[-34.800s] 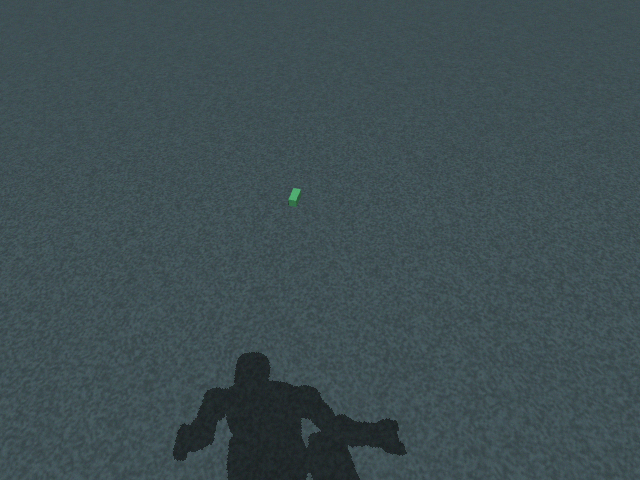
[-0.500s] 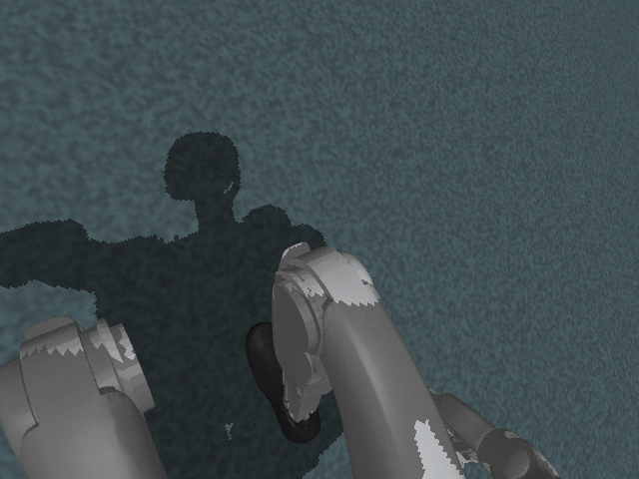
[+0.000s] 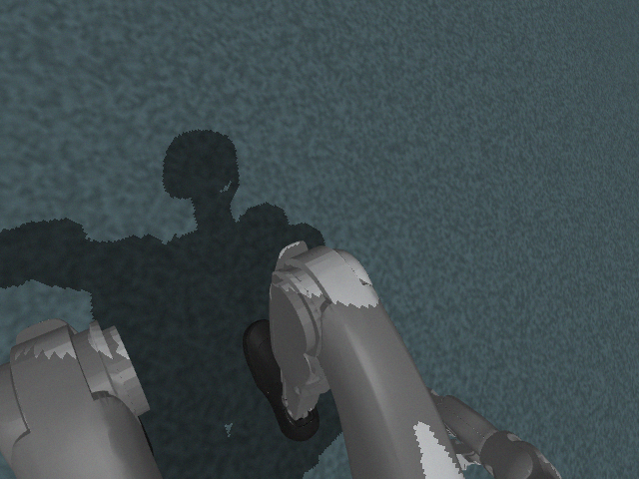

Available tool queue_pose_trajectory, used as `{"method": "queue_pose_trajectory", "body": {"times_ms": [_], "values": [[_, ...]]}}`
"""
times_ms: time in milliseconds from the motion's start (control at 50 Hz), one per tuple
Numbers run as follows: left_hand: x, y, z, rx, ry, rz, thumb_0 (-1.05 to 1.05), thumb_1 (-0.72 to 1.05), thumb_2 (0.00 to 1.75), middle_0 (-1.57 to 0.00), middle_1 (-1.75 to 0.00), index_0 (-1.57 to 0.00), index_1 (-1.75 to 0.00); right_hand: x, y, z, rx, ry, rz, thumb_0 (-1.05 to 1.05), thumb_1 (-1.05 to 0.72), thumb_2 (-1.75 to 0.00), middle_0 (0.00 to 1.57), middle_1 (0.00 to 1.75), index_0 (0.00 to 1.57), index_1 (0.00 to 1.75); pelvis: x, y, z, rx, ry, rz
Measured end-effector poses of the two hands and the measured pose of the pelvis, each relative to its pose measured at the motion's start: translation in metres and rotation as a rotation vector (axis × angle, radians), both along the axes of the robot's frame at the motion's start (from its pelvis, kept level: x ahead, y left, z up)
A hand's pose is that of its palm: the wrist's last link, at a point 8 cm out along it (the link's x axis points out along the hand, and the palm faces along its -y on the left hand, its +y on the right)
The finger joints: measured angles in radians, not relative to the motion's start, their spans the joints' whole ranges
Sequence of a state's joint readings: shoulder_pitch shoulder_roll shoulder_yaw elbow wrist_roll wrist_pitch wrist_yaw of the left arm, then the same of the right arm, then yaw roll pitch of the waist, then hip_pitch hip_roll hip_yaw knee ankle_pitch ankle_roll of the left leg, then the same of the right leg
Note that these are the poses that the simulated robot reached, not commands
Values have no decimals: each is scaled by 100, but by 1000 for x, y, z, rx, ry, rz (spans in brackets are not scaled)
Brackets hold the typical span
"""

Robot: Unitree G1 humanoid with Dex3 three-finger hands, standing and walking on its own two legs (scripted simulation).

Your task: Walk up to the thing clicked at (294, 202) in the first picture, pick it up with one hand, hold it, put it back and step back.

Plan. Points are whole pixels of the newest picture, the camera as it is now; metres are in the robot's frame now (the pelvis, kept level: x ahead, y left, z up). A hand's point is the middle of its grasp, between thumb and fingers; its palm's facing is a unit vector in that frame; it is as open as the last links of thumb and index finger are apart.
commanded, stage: withdraw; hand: left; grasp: from above
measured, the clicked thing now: out of the picture +0.42 +0.36 -0.28
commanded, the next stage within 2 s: home in 0.80 s
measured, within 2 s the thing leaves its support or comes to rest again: neither
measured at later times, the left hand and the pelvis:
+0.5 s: hand out of the picture +0.42 +0.37 -0.08, palm faces -0.42 -0.10 -0.90, open 12.8 cm; pelvis +0.00 +0.00 +0.05, yaw +6 degrees
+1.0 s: hand out of the picture +0.41 +0.36 -0.14, palm faces -0.40 -0.10 -0.91, open 12.2 cm; pelvis -0.01 -0.01 +0.02, yaw +6 degrees
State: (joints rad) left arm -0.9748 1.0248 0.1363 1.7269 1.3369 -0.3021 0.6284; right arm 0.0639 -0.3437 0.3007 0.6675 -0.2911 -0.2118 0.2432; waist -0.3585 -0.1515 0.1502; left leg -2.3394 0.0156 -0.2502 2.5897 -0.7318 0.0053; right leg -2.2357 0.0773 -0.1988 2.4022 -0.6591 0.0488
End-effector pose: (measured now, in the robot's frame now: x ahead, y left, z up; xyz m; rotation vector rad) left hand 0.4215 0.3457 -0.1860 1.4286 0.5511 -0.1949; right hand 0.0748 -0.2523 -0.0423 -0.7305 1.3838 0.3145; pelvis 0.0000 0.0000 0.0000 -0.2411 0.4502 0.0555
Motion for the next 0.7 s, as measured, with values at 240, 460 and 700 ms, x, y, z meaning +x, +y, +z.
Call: {"method": "queue_pose_trajectory", "body": {"times_ms": [240, 460, 700], "values": [[14, 18, 52, 62, -161, 72, 0, -26, 79, -28, -79, -29, -78, 10, -2, -5, 56, -20, -60, 0, -90, -90, 21, 30, 20, 30, 6, -2, 6, 9, 63, 7], [5, 25, 153, 103, -47, 91, 0, -29, 82, -27, -80, -27, -80, 37, -1, -5, 137, -105, -219, 0, -91, -90, 20, 30, 20, 30, 0, -4, 44, 56, 123, 57], [-6, 10, 165, 27, 52, 4, 0, -23, 79, -32, -76, -33, -76, 20, -22, 21, 11, -117, -233, 0, -90, -90, 20, 30, 20, 30, -12, -9, 61, 78, 108, 72]]}}
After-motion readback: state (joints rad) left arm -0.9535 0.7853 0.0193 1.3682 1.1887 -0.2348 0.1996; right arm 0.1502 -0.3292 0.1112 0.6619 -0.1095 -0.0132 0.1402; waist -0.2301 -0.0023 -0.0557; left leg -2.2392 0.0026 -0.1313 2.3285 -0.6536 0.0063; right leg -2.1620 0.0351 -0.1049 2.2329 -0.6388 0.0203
